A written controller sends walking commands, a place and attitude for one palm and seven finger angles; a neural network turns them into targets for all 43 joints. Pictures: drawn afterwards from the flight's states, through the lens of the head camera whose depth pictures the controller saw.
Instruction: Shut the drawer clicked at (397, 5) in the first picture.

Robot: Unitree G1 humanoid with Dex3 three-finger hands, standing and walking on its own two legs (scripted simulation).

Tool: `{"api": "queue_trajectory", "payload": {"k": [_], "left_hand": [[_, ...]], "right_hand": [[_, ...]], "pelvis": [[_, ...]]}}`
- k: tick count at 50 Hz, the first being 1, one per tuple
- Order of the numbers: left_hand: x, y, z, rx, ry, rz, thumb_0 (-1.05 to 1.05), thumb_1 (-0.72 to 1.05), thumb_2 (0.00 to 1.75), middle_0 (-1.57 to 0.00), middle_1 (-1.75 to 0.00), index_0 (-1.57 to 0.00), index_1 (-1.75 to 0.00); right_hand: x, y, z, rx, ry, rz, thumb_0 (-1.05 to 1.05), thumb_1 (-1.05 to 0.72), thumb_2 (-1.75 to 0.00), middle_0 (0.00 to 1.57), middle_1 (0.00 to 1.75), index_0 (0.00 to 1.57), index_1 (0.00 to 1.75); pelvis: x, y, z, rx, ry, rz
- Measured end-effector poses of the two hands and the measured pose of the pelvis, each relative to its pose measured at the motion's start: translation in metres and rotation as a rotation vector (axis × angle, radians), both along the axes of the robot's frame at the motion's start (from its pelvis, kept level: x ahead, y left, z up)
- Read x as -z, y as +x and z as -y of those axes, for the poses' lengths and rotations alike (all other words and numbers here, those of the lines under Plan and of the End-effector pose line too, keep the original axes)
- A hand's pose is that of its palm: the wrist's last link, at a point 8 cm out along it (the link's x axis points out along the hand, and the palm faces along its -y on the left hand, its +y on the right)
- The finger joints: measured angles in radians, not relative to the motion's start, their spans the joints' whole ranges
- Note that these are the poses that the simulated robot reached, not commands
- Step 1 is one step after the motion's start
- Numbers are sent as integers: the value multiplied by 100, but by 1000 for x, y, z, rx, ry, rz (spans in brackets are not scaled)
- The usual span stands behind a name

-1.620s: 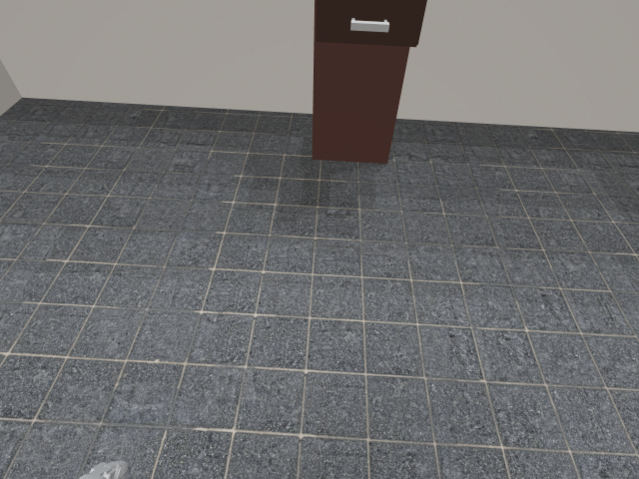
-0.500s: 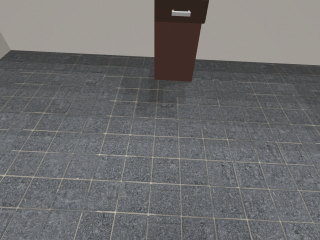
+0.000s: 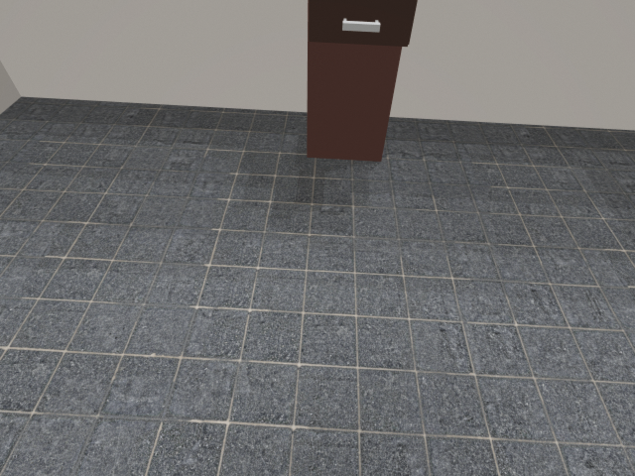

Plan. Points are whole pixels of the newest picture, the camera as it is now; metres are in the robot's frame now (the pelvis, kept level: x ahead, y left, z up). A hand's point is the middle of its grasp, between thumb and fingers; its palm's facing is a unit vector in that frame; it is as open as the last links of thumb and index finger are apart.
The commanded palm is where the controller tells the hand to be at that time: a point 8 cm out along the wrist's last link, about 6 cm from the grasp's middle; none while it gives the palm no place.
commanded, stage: walk to a spot facing it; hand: left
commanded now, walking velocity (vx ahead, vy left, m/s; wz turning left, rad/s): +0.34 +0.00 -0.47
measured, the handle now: (361, 24) +1.45 -0.05 +0.01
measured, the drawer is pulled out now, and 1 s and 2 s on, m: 0.29 0.29 0.29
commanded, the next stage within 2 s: turn to face it in 1.92 s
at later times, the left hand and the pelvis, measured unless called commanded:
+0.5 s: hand out of the picture +0.06 +0.16 -0.18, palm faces -0.07 -0.99 -0.15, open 7.4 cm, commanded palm none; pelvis +0.14 -0.01 -0.01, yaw -10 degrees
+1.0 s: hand (266, 275) +0.51 +0.14 -0.16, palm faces -0.35 -0.92 -0.18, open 7.4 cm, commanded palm none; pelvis +0.35 +0.00 +0.00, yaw -21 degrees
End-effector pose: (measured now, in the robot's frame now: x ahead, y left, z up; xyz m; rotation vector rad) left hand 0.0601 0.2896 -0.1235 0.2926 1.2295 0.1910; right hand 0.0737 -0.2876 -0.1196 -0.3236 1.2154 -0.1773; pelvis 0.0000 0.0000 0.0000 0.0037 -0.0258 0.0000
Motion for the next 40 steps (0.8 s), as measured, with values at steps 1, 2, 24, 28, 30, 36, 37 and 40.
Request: {"api": "queue_trajectory", "payload": {"k": [1,2,24,28,30,36,37,40], "left_hand": [[2,-1,2,-1,-6,-8,0,90,89,-20,-30,-21,-30],[4,-3,5,-2,-14,-18,0,90,89,-20,-30,-20,-30],[28,7,81,-26,-157,-302,0,90,89,-20,-30,-20,-30],[29,25,72,-14,-170,-400,0,90,89,-20,-30,-21,-30],[37,45,61,-8,-169,-419,0,90,89,-20,-30,-21,-30],[54,167,29,84,-135,-301,0,90,89,-20,-30,-20,-30],[51,194,27,106,-131,-255,1,90,89,-20,-30,-20,-30],[38,274,31,166,-128,-115,0,91,90,-19,-30,-20,-30]], "right_hand": [[2,-1,-2,4,5,-2,1,-91,-90,20,30,21,30],[4,-2,-5,10,12,-5,1,-91,-90,20,30,20,30],[31,72,-38,183,136,-49,2,-91,-90,20,30,20,30],[19,162,-48,162,144,123,1,-91,-90,20,30,20,30],[17,201,-54,151,132,197,1,-91,-90,20,30,20,30],[17,230,-67,220,103,226,0,-91,-90,20,30,20,30],[17,225,-71,239,106,198,0,-91,-90,20,30,20,30],[15,206,-73,331,99,123,-1,-93,-90,20,30,21,30]], "pelvis": [[1,2,0,6,-1,-1],[2,4,0,14,-1,-3],[15,129,9,157,-9,-46],[17,165,-2,188,-11,-48],[24,187,-8,203,-12,-41],[27,239,-21,275,-10,-13],[23,246,-21,280,-9,-13],[13,269,-22,299,-1,-22]]}}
